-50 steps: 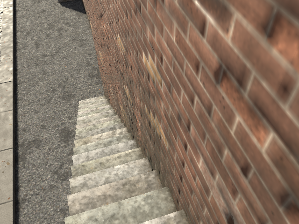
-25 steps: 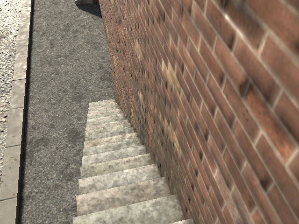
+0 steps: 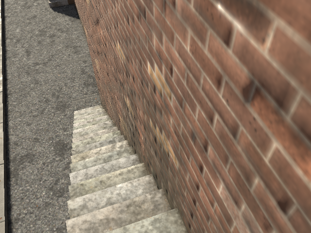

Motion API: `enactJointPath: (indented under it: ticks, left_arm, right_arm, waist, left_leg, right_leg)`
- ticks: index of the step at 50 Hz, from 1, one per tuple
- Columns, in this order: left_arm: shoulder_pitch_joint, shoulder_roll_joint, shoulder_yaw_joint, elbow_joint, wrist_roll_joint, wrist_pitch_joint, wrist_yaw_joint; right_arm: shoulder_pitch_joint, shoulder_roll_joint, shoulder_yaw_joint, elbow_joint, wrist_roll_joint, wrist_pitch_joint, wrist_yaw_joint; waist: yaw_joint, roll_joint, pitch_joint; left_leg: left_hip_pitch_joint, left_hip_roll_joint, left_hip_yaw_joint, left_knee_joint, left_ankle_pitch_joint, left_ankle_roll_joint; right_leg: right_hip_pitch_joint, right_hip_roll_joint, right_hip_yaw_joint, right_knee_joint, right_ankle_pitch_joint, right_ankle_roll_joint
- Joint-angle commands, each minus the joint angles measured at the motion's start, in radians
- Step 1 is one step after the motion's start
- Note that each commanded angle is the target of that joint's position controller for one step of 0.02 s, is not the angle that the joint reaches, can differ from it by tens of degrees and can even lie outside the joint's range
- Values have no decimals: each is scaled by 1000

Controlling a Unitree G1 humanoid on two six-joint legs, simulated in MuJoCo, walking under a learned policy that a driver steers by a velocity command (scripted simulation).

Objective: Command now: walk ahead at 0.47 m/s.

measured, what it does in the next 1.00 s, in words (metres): goes down: right foot 0.20 m lower, then left foot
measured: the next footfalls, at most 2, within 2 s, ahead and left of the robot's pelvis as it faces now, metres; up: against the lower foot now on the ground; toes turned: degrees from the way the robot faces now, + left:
right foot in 0.10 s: +0.19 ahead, -0.15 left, -0.20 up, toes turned -4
left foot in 0.50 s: +0.15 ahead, +0.17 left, -0.20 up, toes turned -2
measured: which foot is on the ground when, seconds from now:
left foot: down 0.00-0.10, up 0.12-0.48, down 0.50-0.98, up 1.00-1.00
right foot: up 0.00-0.08, down 0.10-0.50, up 0.52-0.94, down 0.96-1.00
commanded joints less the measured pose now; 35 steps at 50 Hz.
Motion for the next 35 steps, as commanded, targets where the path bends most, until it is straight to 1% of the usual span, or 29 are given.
enactJointPath:
  ticks: [1,2,3,4,5,6,7,8,11,12,13,14,15,16,17,18,19,20,22,24,25,26,27,28,29,30,31,33,35]
  left_arm:
    - [-86,86,-2,-107,-11,-35,4]
    - [-57,100,-4,-102,16,-33,3]
    - [73,138,16,-58,21,-36,5]
    - [268,136,74,137,-249,-61,130]
    - [393,219,107,159,-179,-63,188]
    - [473,257,126,170,-162,-77,185]
    - [442,230,119,152,-171,-94,163]
    - [506,225,134,169,-222,-88,159]
    - [413,203,118,153,-208,-78,194]
    - [387,174,99,147,-194,-77,200]
    - [326,142,77,144,-206,-72,215]
    - [285,141,69,138,-197,-82,224]
    - [206,112,47,124,-199,-94,228]
    - [128,184,65,93,-190,-101,219]
    - [90,200,67,77,-197,-103,208]
    - [92,216,74,74,-207,-105,199]
    - [179,268,104,95,-214,-100,192]
    - [151,230,95,96,-208,-96,193]
    - [176,245,98,100,-174,-89,177]
    - [191,235,97,122,-159,-66,174]
    - [209,231,101,146,-153,-41,168]
    - [193,219,111,117,-141,-31,165]
    - [203,174,100,93,-127,-36,173]
    - [186,167,88,70,-137,-39,177]
    - [119,207,111,95,-126,-28,184]
    - [104,252,135,135,-141,-16,183]
    - [120,238,136,169,-156,2,182]
    - [116,195,132,202,-145,34,181]
    - [-19,199,139,161,-127,27,187]
  right_arm:
    - [-71,-208,-49,-91,29,-7,1]
    - [-125,-234,-52,-90,29,-6,-3]
    - [-145,-249,-56,-85,26,3,12]
    - [-165,-223,-118,-87,43,61,8]
    - [-51,-226,-133,-5,78,141,-16]
    - [-51,-123,-134,-31,76,172,-7]
    - [91,-62,-122,-41,82,208,5]
    - [29,-84,-124,-26,22,235,14]
    - [-310,-73,-104,-148,-30,243,28]
    - [-367,-106,-113,-165,-18,254,25]
    - [-406,-80,-98,-201,10,265,47]
    - [-382,-52,-92,-201,21,275,53]
    - [-379,-64,-87,-191,30,276,55]
    - [-298,-42,-90,-162,37,271,57]
    - [-281,-64,-96,-157,41,262,60]
    - [-290,-82,-102,-164,39,257,60]
    - [-371,-132,-123,-199,18,253,61]
    - [-380,-94,-104,-192,12,259,63]
    - [-401,-99,-103,-211,4,230,70]
    - [-349,-44,-89,-196,39,209,66]
    - [-223,-72,-101,-157,57,180,52]
    - [-106,-162,-125,-126,56,157,39]
    - [-13,-227,-140,-87,83,141,29]
    - [94,-352,-191,-56,89,135,26]
    - [53,-303,-187,-48,48,118,33]
    - [-52,-240,-172,-71,20,118,34]
    - [-155,-195,-164,-86,12,125,35]
    - [-238,-153,-151,-82,45,119,34]
    - [-159,-127,-135,-25,56,76,23]
  waist:
    - [41,-15,125]
    - [72,33,154]
    - [122,22,123]
    - [140,-134,140]
    - [99,89,18]
    - [121,-28,-60]
    - [35,-236,-197]
    - [93,-162,-236]
    - [138,-285,-27]
    - [139,-243,26]
    - [86,-174,84]
    - [73,-198,79]
    - [60,-243,65]
    - [17,-332,4]
    - [13,-351,4]
    - [23,-344,5]
    - [69,-310,59]
    - [68,-335,69]
    - [106,-344,57]
    - [95,-357,69]
    - [32,-266,34]
    - [5,1,95]
    - [46,175,142]
    - [-19,267,53]
    - [23,135,104]
    - [70,78,126]
    - [122,70,136]
    - [174,100,145]
    - [131,54,169]
  left_leg:
    - [-380,120,-184,-315,34,96]
    - [-212,146,-250,-219,64,62]
    - [-103,165,-291,-109,174,55]
    - [179,72,-166,-80,603,3]
    - [19,-31,-112,292,568,53]
    - [-196,-131,-14,535,41,36]
    - [-515,-108,10,692,-245,2]
    - [-616,-71,-67,728,-153,-2]
    - [-612,-31,-184,499,442,-59]
    - [-555,-44,-175,482,486,-80]
    - [-486,-26,-211,230,663,-128]
    - [-378,-32,-195,132,716,-149]
    - [-203,-18,-148,-4,813,-161]
    - [35,-61,-82,81,895,-145]
    - [114,-70,-55,103,894,-135]
    - [150,-73,-34,88,866,-129]
    - [9,-70,-46,13,979,-120]
    - [73,-49,-29,-21,797,-113]
    - [108,-35,27,-235,547,-110]
    - [294,-44,35,-497,418,-90]
    - [403,-9,-40,-654,472,-84]
    - [522,105,-241,-749,853,-47]
    - [622,163,-353,-666,1459,-29]
    - [594,281,-590,-774,1276,63]
    - [487,298,-639,-831,967,131]
    - [408,280,-577,-831,834,152]
    - [310,235,-459,-817,782,156]
    - [138,162,-327,-820,768,138]
    - [246,122,-285,-773,662,131]
  right_leg:
    - [521,32,-68,-235,-14,31]
    - [502,-17,-3,-399,-40,4]
    - [556,-29,-1,-463,-56,-18]
    - [486,-66,-106,-1034,214,41]
    - [916,-195,79,-954,287,44]
    - [1159,-252,78,-669,612,73]
    - [1470,-359,108,-301,784,8]
    - [1420,-424,241,-275,551,-82]
    - [858,-429,374,-531,-415,-194]
    - [704,-416,379,-575,-487,-190]
    - [533,-357,299,-647,-600,-152]
    - [474,-346,270,-653,-588,-143]
    - [387,-295,173,-704,-571,-126]
    - [268,-284,117,-694,-567,-106]
    - [228,-276,84,-689,-563,-99]
    - [234,-266,63,-687,-576,-97]
    - [335,-246,58,-653,-678,-90]
    - [323,-276,93,-637,-605,-93]
    - [402,-238,51,-614,-625,-90]
    - [360,-218,-4,-520,-529,-73]
    - [341,-153,-53,-275,-520,-58]
    - [114,-82,-116,55,-737,-20]
    - [-140,-37,-131,254,-1010,-27]
    - [-185,-42,-60,255,-1017,-32]
    - [-142,-90,28,274,-863,-39]
    - [-84,-87,36,245,-781,-31]
    - [4,-88,14,188,-697,-16]
    - [187,-56,-27,136,-577,-5]
    - [32,-60,17,-7,-345,-13]
Keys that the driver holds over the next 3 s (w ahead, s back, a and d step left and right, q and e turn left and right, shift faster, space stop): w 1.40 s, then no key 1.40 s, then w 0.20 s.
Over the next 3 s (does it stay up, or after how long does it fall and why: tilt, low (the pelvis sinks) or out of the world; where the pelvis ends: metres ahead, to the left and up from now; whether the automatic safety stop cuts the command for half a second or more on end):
stays up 0.61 0.22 -0.48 its command is cut before an obstacle after 0.1 s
